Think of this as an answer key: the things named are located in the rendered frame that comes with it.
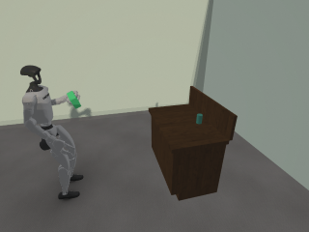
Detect sponge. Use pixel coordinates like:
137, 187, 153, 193
67, 91, 81, 109

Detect robot torso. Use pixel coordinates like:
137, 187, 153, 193
25, 84, 57, 137

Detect right robot upper arm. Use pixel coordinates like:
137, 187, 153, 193
22, 93, 37, 125

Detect right robot hand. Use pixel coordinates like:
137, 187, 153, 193
52, 139, 75, 156

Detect left robot hand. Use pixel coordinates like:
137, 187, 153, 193
66, 90, 80, 103

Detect right robot forearm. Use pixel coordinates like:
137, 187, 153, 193
24, 120, 57, 144

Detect robot right shin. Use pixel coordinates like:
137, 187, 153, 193
58, 167, 71, 195

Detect left robot forearm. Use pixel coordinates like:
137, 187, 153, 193
51, 96, 67, 105

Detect table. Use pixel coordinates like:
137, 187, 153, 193
148, 86, 238, 201

